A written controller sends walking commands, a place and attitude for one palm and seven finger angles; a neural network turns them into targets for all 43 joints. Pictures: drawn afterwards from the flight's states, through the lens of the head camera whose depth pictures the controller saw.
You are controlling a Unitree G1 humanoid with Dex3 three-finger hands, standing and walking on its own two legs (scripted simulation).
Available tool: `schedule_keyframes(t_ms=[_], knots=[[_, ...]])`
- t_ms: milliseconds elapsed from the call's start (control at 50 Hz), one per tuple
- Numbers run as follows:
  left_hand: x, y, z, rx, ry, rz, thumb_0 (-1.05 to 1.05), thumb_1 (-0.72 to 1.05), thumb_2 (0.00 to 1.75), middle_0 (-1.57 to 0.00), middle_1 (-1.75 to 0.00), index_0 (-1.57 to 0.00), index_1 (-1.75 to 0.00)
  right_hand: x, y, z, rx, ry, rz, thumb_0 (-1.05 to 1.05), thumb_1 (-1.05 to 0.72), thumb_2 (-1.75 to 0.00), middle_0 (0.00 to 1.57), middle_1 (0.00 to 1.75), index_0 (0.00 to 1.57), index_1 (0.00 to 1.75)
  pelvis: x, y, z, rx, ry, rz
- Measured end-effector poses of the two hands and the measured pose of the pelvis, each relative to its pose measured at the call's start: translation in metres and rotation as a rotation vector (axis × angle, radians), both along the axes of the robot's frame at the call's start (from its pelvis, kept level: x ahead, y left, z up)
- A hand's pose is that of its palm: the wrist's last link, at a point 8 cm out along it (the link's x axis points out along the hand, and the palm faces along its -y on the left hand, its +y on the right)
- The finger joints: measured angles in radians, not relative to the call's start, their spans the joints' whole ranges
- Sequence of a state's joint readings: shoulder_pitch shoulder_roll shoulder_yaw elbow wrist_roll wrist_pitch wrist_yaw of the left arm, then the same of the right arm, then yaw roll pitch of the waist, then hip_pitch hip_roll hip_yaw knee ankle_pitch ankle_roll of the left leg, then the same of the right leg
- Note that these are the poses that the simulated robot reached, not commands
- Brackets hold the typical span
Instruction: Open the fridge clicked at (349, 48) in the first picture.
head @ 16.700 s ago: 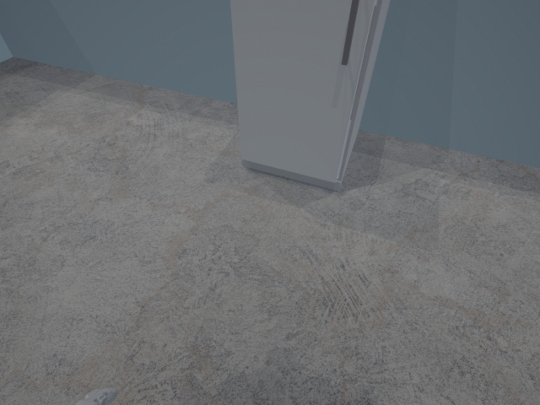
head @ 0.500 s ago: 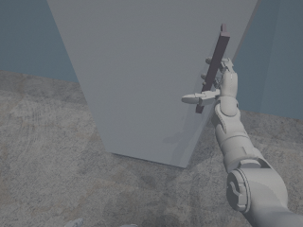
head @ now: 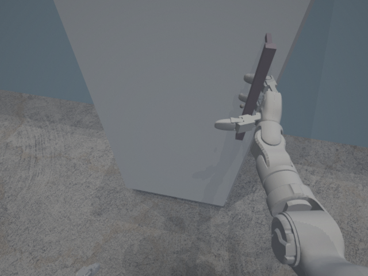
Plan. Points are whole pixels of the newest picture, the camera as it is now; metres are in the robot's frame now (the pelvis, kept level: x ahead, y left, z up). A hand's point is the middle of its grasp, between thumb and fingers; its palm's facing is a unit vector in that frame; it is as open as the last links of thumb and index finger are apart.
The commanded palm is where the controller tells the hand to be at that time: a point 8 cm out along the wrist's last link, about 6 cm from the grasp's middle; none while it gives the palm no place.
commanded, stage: slide the fingers in behind the handle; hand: right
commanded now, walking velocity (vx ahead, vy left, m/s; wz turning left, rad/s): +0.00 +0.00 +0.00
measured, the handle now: (251, 94) +0.53 -0.07 +0.12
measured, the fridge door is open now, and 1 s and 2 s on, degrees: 0 0 0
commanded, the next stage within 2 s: grip the handle and tug to test in 0.44 s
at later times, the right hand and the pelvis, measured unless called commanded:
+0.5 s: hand (242, 106) +0.46 -0.05 +0.13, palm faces +0.04 +1.00 -0.01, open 14.1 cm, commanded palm +0.44 -0.09 +0.13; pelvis +0.00 +0.00 +0.00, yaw +0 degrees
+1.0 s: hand (242, 105) +0.47 -0.05 +0.13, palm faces +0.04 +1.00 -0.01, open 9.3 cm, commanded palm +0.44 -0.09 +0.13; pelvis +0.00 -0.01 +0.00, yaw +0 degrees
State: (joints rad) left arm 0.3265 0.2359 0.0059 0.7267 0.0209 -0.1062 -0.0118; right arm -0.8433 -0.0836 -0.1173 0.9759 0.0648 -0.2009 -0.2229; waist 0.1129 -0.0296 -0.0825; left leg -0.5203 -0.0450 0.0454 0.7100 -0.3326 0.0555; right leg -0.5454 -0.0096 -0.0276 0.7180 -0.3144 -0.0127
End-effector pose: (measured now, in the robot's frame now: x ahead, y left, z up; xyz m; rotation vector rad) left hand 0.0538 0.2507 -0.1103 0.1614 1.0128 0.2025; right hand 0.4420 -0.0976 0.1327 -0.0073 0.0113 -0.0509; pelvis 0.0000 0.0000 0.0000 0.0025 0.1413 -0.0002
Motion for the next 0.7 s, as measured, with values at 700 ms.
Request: schedule_keyframes(t_ms=[700], knots=[[-0.016, -0.007, -0.003, 0.002, 0.038, 0.009, 0.01, 0.90, 0.90, -0.20, -0.30, -0.20, -0.30, 0.002, -0.001, -0.001, 0.000, -0.010, 0.013, -0.01, 0.42, -0.34, 0.30, 1.21, 0.30, 1.21, -0.003, -0.006, -0.002, 0.005, 0.009, -0.001]])
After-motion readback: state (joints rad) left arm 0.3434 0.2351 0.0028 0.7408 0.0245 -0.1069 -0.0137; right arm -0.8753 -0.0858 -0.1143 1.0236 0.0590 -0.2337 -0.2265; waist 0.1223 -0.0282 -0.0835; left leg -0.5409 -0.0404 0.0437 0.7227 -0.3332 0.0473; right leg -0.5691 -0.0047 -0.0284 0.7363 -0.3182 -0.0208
